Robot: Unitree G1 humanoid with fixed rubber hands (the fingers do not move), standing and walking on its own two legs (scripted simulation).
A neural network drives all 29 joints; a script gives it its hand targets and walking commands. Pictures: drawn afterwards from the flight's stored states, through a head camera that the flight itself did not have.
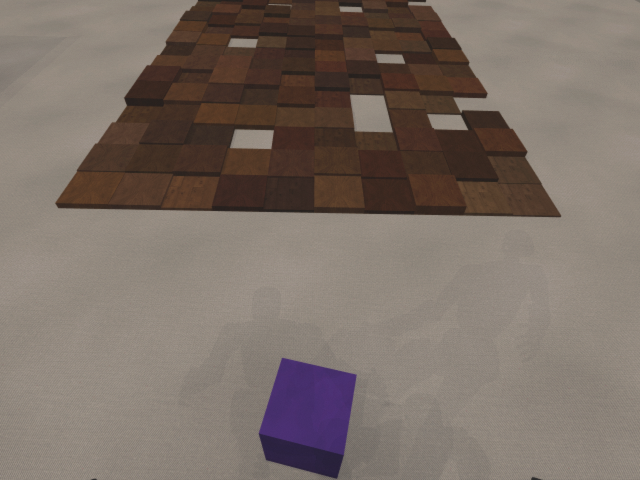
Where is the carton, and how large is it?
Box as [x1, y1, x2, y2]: [259, 358, 356, 478]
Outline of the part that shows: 282,358 259,431 266,459 336,478 344,450 356,375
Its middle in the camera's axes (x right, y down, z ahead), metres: -0.03 +0.51 +1.07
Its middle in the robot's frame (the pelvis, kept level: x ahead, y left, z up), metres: +0.41 +0.01 -0.66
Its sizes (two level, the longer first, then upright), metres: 0.210 0.200 0.250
